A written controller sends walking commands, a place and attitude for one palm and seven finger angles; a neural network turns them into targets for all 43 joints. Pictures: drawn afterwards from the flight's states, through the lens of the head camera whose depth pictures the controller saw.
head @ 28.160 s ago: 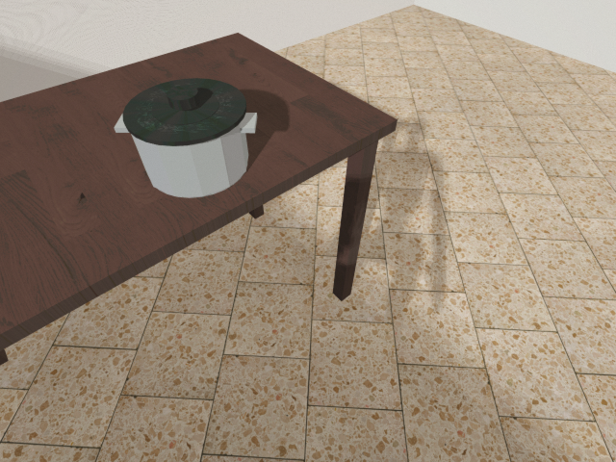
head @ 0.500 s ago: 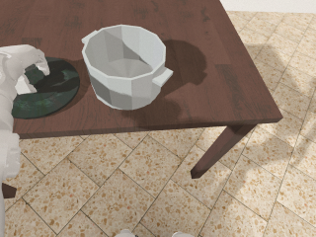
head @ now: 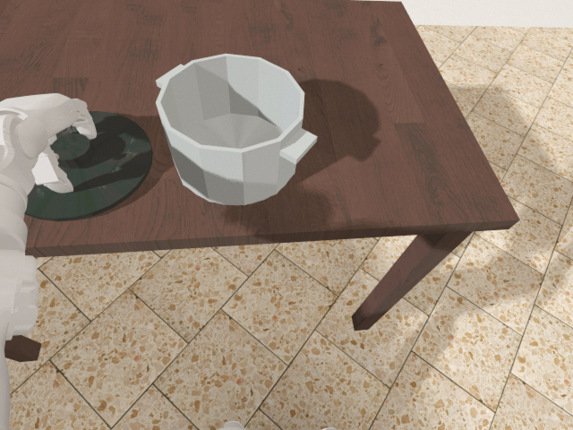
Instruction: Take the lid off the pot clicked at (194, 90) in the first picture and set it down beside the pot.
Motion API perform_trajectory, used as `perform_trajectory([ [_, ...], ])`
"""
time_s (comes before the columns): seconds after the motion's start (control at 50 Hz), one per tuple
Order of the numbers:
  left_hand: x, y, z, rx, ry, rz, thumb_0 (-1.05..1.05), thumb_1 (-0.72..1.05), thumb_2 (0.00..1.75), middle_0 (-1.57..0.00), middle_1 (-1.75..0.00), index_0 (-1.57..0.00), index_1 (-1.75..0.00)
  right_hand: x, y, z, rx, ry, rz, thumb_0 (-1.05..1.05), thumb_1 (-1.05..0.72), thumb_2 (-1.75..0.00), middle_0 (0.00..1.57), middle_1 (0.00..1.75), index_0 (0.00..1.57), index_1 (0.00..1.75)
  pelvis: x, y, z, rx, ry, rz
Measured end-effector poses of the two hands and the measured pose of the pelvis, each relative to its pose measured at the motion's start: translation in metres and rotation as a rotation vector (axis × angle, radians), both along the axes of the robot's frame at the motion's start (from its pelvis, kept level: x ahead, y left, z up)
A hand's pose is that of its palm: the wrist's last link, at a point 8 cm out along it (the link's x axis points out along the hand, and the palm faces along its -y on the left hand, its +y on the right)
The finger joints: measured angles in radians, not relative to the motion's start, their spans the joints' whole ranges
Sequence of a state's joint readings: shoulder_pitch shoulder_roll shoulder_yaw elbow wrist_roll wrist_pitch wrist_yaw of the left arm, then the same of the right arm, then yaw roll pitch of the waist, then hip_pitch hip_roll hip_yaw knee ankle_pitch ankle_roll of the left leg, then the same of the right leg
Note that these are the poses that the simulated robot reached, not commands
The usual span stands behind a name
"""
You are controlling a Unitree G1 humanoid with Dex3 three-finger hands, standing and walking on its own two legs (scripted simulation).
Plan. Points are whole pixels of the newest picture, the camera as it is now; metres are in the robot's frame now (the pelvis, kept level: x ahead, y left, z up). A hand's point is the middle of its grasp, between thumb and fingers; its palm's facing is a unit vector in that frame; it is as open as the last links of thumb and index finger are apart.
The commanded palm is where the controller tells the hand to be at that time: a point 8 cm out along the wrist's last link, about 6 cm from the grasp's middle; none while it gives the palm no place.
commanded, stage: open the fingers wide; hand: left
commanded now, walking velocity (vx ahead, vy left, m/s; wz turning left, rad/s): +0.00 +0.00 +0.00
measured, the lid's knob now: (73, 150) +0.51 +0.29 +0.06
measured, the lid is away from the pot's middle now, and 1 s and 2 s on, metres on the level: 0.24 0.24 0.24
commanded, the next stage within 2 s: raise the empty hand in 0.02 s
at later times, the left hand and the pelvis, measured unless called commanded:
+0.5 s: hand (38, 131) +0.49 +0.30 +0.12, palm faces -0.38 -0.09 -0.92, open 11.1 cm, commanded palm +0.50 +0.29 +0.18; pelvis +0.00 +0.01 +0.00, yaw +0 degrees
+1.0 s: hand (13, 94) +0.49 +0.30 +0.18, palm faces -0.32 -0.09 -0.94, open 11.1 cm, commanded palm +0.50 +0.29 +0.24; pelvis +0.00 +0.01 +0.01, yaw +1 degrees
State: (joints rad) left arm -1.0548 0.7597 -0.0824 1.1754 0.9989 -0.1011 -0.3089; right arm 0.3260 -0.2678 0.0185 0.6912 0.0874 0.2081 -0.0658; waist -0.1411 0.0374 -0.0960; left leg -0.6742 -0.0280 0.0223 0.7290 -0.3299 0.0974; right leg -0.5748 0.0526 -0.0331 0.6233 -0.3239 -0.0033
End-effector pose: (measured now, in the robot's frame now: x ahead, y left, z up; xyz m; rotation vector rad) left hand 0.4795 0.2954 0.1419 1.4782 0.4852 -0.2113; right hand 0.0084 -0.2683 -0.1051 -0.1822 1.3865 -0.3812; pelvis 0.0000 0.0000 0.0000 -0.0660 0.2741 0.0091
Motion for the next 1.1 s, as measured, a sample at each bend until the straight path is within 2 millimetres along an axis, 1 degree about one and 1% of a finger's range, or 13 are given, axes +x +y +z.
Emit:
perform_trajectory([
  [0.06,-0.002,0.001,-0.003,0.005,0.009,0.004,0.0,-0.04,0.72,-0.39,-0.81,-0.39,-0.81,0.002,0.0,0.001,-0.004,-0.007,0.006,0.0,-0.91,-0.9,0.2,0.3,0.2,0.3,-0.002,0.0,0.0,0.001,-0.001,0.001],
  [0.14,-0.002,0.0,0.003,0.007,-0.013,-0.02,0.0,-0.04,0.73,-0.39,-0.8,-0.39,-0.8,0.001,-0.001,0.002,-0.017,-0.007,0.011,0.0,-0.91,-0.9,0.2,0.3,0.2,0.3,-0.002,0.001,0.0,0.0,-0.002,0.008],
  [0.24,0.001,0.001,0.006,0.001,-0.018,-0.008,0.0,-0.04,0.73,-0.39,-0.8,-0.39,-0.8,-0.005,-0.003,0.004,-0.028,0.003,0.005,0.0,-0.91,-0.9,0.2,0.3,0.2,0.3,-0.003,0.002,0.0,-0.001,-0.004,0.006],
  [0.28,0.003,0.0,0.01,0.009,-0.026,-0.012,0.0,-0.04,0.73,-0.39,-0.8,-0.39,-0.8,-0.008,-0.003,0.005,-0.032,0.007,0.001,0.0,-0.91,-0.9,0.2,0.3,0.2,0.3,-0.003,0.003,0.001,-0.001,-0.004,0.007],
  [0.38,0.008,0.001,0.026,-0.005,-0.064,-0.009,0.0,-0.04,0.73,-0.39,-0.8,-0.39,-0.8,-0.015,-0.001,0.007,-0.032,0.014,-0.013,0.0,-0.91,-0.9,0.2,0.3,0.2,0.3,-0.001,0.005,0.002,-0.002,-0.008,0.004],
  [0.46,0.009,0.006,0.032,0.004,-0.045,0.029,0.0,-0.04,0.73,-0.39,-0.8,-0.39,-0.8,-0.018,0.002,0.007,-0.022,0.016,-0.026,0.0,-0.91,-0.9,0.2,0.3,0.2,0.3,0.0,0.006,0.003,-0.001,-0.013,0.0],
  [0.52,0.009,0.006,0.038,0.013,-0.047,0.019,0.0,-0.04,0.73,-0.39,-0.8,-0.39,-0.8,-0.019,0.005,0.007,-0.014,0.02,-0.026,0.0,-0.91,-0.9,0.2,0.3,0.2,0.3,0.001,0.007,0.004,-0.001,-0.018,0.002],
  [0.66,0.007,0.006,0.057,0.005,-0.075,0.006,0.0,-0.05,0.73,-0.39,-0.8,-0.39,-0.8,-0.011,0.01,0.007,0.003,0.0,-0.018,0.0,-0.91,-0.9,0.2,0.3,0.2,0.3,0.001,0.01,0.007,0.0,-0.032,0.008],
  [0.88,0.003,0.005,0.076,0.014,-0.084,0.022,0.0,-0.05,0.73,-0.39,-0.8,-0.39,-0.8,0.009,0.011,0.009,0.007,-0.049,0.021,0.0,-0.91,-0.9,0.2,0.3,0.2,0.3,-0.002,0.01,0.009,0.005,-0.047,0.019],
  [1.0,0.006,0.004,0.093,0.017,-0.108,0.038,0.0,-0.05,0.73,-0.39,-0.8,-0.39,-0.8,0.012,0.007,0.011,0.002,-0.059,0.03,0.0,-0.91,-0.9,0.2,0.3,0.2,0.3,-0.001,0.008,0.011,0.007,-0.051,0.023],
  [1.1,0.007,0.007,0.095,0.028,-0.08,0.074,0.0,-0.05,0.73,-0.39,-0.8,-0.39,-0.8,0.01,0.003,0.011,0.0,-0.049,0.026,0.0,-0.91,-0.9,0.2,0.3,0.2,0.3,0.0,0.007,0.011,0.009,-0.054,0.019],
])
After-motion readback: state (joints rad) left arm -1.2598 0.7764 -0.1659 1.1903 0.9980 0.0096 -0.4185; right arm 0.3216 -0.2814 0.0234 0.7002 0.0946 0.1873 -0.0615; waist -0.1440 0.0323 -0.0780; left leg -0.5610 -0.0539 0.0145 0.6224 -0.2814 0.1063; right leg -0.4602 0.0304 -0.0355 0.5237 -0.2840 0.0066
